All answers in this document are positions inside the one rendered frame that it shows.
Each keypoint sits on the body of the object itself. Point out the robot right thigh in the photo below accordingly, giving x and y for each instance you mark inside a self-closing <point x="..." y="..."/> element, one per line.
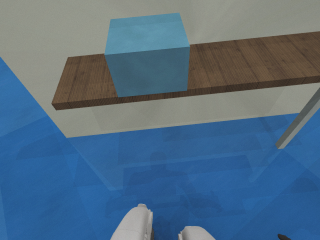
<point x="194" y="233"/>

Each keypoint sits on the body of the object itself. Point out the robot left thigh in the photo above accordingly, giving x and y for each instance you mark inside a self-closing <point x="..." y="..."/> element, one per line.
<point x="135" y="224"/>

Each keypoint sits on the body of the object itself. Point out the carton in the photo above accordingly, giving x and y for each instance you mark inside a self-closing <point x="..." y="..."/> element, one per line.
<point x="148" y="54"/>

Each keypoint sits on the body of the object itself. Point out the table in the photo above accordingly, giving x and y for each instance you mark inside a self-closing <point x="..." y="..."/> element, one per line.
<point x="214" y="67"/>

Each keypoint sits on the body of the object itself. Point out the robot thigh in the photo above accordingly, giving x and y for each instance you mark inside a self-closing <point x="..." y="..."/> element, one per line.
<point x="135" y="224"/>
<point x="194" y="233"/>

